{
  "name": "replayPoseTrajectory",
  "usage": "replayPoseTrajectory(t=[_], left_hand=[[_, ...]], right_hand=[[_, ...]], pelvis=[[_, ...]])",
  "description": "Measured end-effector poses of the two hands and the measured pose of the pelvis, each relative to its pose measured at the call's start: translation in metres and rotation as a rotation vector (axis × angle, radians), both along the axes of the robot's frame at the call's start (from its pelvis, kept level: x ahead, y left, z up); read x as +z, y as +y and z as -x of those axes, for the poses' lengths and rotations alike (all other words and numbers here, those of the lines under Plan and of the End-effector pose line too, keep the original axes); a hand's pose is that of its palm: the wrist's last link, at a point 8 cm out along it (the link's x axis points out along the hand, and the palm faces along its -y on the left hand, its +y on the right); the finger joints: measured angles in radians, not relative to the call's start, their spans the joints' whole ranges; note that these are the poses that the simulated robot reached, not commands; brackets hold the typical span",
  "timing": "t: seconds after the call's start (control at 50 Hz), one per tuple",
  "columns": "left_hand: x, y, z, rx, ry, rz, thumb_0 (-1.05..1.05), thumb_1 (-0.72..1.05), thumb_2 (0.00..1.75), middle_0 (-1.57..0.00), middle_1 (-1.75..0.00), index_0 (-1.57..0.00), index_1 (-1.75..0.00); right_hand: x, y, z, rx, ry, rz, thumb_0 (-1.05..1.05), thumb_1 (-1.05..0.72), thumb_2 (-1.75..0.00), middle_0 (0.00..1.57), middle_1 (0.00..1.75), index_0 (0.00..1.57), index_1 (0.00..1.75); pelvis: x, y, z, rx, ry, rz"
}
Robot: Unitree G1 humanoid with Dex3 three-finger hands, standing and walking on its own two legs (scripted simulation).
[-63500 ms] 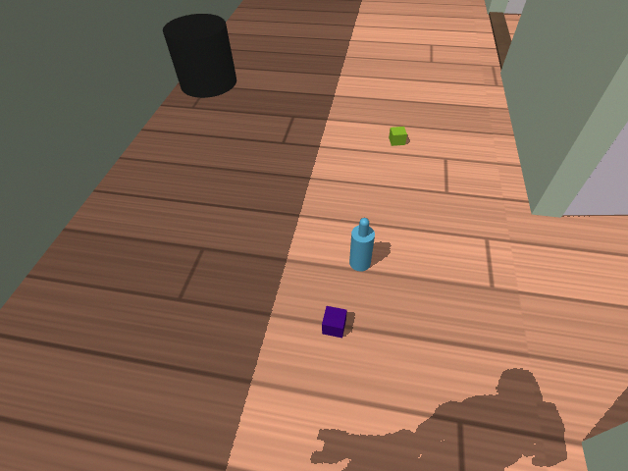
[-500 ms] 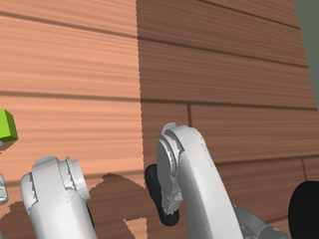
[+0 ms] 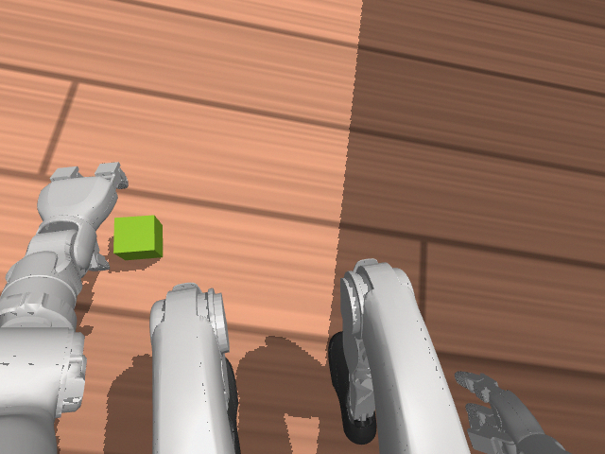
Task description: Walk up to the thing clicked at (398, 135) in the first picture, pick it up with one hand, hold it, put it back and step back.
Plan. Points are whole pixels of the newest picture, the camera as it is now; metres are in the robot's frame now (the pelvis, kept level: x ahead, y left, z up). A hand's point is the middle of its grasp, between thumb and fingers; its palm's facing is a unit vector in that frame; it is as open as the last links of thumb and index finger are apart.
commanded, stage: withdraw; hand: left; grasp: from above
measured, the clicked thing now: (139, 238) +0.47 +0.27 -0.34
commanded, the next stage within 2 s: home in 0.20 s
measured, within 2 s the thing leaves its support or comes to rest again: neither
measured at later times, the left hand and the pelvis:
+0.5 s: hand (95, 199) +0.49 +0.30 -0.18, palm faces -0.32 -0.05 -0.95, open 12.6 cm; pelvis +0.02 +0.01 -0.04, yaw -2 degrees
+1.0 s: hand (44, 285) +0.32 +0.25 +0.03, palm faces -0.22 -0.72 -0.65, open 7.5 cm; pelvis +0.02 +0.00 +0.14, yaw +3 degrees
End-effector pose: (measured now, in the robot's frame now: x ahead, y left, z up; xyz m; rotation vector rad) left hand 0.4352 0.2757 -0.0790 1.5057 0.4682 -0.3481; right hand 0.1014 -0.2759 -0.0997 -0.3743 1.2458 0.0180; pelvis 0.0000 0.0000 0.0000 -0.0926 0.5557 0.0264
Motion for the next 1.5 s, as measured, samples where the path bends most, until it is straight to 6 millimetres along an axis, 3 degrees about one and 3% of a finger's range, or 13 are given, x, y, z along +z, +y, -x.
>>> replayPoseTrajectory(t=[0.14,0.28,0.36,0.44,0.54,0.62,0.7,0.84,0.96,1.06,1.16,1.26,1.5], left_hand=[[-0.032,0.004,0.006,-0.058,-0.004,0.008,0.00,-0.39,0.92,-0.19,-0.91,-0.19,-0.92],[-0.068,0.013,-0.015,-0.043,-0.063,0.002,0.00,-0.37,0.90,-0.20,-0.89,-0.21,-0.90],[-0.072,0.017,-0.034,-0.004,-0.132,-0.013,0.00,-0.34,0.90,-0.22,-0.88,-0.22,-0.88],[-0.062,0.018,-0.049,0.039,-0.178,-0.030,0.00,-0.30,0.91,-0.24,-0.83,-0.23,-0.83],[-0.028,0.022,-0.051,0.124,-0.180,-0.010,0.00,-0.17,0.90,-0.25,-0.71,-0.23,-0.72],[0.009,0.025,-0.036,0.198,-0.151,0.047,0.00,0.01,0.88,-0.24,-0.60,-0.23,-0.62],[0.045,0.023,-0.004,0.261,-0.096,0.158,0.00,0.25,0.90,-0.24,-0.51,-0.23,-0.52],[0.100,0.012,0.063,0.364,-0.056,0.395,0.01,0.67,0.91,-0.22,-0.38,-0.22,-0.38],[0.143,0.008,0.107,0.496,-0.068,0.540,0.01,0.82,0.90,-0.22,-0.32,-0.22,-0.33],[0.182,0.003,0.136,0.633,-0.059,0.660,0.01,0.87,0.90,-0.21,-0.31,-0.22,-0.32],[0.222,-0.006,0.160,0.763,-0.031,0.786,0.01,0.89,0.90,-0.21,-0.30,-0.21,-0.31],[0.262,-0.012,0.177,0.871,-0.008,0.879,0.01,0.90,0.90,-0.21,-0.30,-0.21,-0.31],[0.357,-0.020,0.198,1.041,0.007,1.026,0.02,0.91,0.90,-0.20,-0.30,-0.21,-0.30]], right_hand=[[-0.005,-0.009,0.016,0.016,0.049,0.091,0.00,-0.90,-0.90,0.20,0.30,0.20,0.29],[-0.021,-0.005,0.042,0.014,0.122,0.130,0.00,-0.90,-0.90,0.20,0.30,0.20,0.29],[-0.029,0.004,0.059,-0.016,0.180,0.113,0.00,-0.90,-0.90,0.20,0.30,0.21,0.29],[-0.034,0.015,0.067,-0.071,0.216,0.067,0.00,-0.89,-0.89,0.20,0.30,0.21,0.29],[-0.027,0.025,0.062,-0.131,0.207,-0.003,0.00,-0.89,-0.89,0.20,0.30,0.21,0.29],[-0.010,0.027,0.044,-0.152,0.155,-0.044,0.00,-0.89,-0.89,0.20,0.30,0.21,0.29],[0.018,0.023,0.014,-0.138,0.072,-0.055,0.00,-0.89,-0.90,0.20,0.30,0.21,0.29],[0.078,0.014,-0.056,-0.068,-0.121,-0.016,0.01,-0.90,-0.90,0.20,0.30,0.21,0.29],[0.131,0.022,-0.112,-0.016,-0.301,-0.006,0.01,-0.90,-0.90,0.20,0.30,0.20,0.29],[0.174,0.039,-0.142,-0.007,-0.423,-0.034,0.01,-0.90,-0.90,0.20,0.30,0.20,0.29],[0.217,0.057,-0.152,-0.019,-0.495,-0.067,0.01,-0.90,-0.90,0.20,0.30,0.21,0.29],[0.258,0.067,-0.147,-0.046,-0.517,-0.075,0.01,-0.90,-0.90,0.20,0.30,0.21,0.29],[0.341,0.060,-0.127,-0.129,-0.532,0.000,0.01,-0.90,-0.90,0.20,0.30,0.21,0.29]], pelvis=[[-0.016,-0.001,0.003,-0.001,-0.011,0.003],[-0.041,0.003,0.000,-0.007,-0.019,0.022],[-0.048,0.006,-0.005,-0.008,0.000,0.032],[-0.046,0.007,-0.012,-0.009,0.034,0.034],[-0.025,0.008,-0.018,-0.005,0.066,0.028],[0.002,0.008,-0.019,-0.002,0.076,0.023],[0.034,0.007,-0.019,0.001,0.073,0.012],[0.087,0.005,-0.017,0.015,0.035,-0.002],[0.125,0.003,-0.016,0.031,-0.011,-0.013],[0.158,0.002,-0.020,0.041,-0.051,-0.023],[0.195,0.002,-0.028,0.047,-0.099,-0.030],[0.234,0.003,-0.040,0.057,-0.149,-0.034],[0.314,0.007,-0.078,0.072,-0.273,-0.046]])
